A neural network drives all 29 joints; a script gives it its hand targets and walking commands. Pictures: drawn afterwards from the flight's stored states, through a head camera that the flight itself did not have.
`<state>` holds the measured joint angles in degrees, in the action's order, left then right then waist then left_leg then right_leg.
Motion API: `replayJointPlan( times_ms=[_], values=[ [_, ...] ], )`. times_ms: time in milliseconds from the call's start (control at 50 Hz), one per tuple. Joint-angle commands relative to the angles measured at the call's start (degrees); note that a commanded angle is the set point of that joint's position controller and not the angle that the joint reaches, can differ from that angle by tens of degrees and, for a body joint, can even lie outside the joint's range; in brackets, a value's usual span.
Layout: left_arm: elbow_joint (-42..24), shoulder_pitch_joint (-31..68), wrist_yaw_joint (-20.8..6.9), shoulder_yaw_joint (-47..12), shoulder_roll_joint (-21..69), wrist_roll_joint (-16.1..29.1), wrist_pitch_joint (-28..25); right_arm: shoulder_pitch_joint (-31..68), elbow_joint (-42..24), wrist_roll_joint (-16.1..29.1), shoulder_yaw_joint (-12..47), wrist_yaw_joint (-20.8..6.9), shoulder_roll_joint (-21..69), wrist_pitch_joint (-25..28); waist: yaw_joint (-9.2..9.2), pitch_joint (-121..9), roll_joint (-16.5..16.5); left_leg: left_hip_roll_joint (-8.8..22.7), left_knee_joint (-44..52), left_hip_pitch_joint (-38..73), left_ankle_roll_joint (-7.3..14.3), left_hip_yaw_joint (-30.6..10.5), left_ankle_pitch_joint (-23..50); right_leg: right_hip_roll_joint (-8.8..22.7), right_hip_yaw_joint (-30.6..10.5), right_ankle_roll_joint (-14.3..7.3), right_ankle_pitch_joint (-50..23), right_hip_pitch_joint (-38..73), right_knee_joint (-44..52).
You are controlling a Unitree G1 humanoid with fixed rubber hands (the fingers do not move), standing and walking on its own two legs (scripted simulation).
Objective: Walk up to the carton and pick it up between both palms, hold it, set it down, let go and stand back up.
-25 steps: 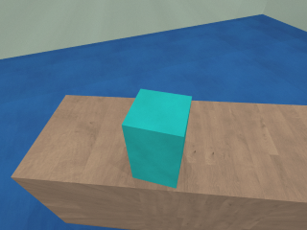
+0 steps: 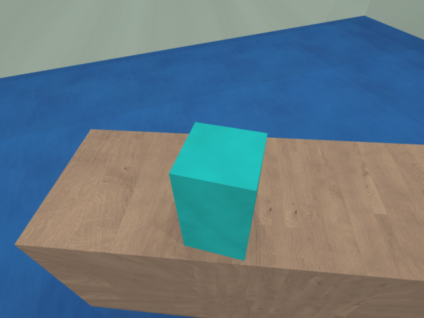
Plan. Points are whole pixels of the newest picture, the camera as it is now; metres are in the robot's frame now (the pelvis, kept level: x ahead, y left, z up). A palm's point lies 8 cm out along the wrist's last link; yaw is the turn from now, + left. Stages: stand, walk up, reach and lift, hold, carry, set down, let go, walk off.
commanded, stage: stand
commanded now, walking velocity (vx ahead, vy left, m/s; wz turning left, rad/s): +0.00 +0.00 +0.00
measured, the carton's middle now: (221, 195) +0.43 +0.01 -0.04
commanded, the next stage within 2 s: none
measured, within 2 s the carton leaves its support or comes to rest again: neither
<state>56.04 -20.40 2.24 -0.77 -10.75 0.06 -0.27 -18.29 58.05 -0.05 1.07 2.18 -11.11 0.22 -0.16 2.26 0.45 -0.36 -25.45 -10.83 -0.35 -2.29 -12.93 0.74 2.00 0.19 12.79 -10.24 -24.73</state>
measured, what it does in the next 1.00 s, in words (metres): stands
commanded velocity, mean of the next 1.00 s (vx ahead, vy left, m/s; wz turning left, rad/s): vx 0.00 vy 0.00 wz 0.00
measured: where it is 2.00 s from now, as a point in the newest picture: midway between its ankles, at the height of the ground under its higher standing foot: outside the picture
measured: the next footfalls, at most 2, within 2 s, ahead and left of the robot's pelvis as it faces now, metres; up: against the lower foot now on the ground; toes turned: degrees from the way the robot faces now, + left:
none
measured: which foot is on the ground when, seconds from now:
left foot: down 0.00-1.00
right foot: down 0.00-1.00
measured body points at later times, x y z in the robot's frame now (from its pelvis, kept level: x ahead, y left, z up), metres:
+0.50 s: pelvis +0.01 +0.00 +0.00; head +0.01 +0.00 +0.45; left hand +0.00 +0.24 -0.15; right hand +0.01 -0.23 -0.15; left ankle +0.01 +0.12 -0.74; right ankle +0.01 -0.12 -0.74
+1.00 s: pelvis +0.01 +0.00 +0.00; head +0.02 +0.00 +0.45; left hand +0.00 +0.23 -0.15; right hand +0.01 -0.23 -0.16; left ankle +0.01 +0.12 -0.74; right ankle +0.01 -0.12 -0.74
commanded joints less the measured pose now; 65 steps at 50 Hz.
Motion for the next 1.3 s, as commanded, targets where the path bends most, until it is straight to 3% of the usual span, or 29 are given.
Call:
replayJointPlan(
  times_ms=[0,1280],
  values=[
    [-1.59,-3.99,0.45,1.66,-7.21,0.04,-0.75,-3.46,-1.99,-0.03,-1.55,0.47,-7.01,0.83,-0.11,2.5,-0.19,5.01,5.69,-2.72,0.74,-4.29,3.16,4.97,-5.34,-0.69,-1.97,-0.97,5.34],
    [2.75,-3.54,0.83,1.6,-5.54,0.13,-0.66,-3.54,1.73,0.06,-1.57,0.97,-5.11,0.89,0.02,3.0,-0.27,5.29,6.35,-1.24,0.51,-3.76,6.09,5.46,-4.59,-0.38,-3.92,0.26,5.95]
  ],
)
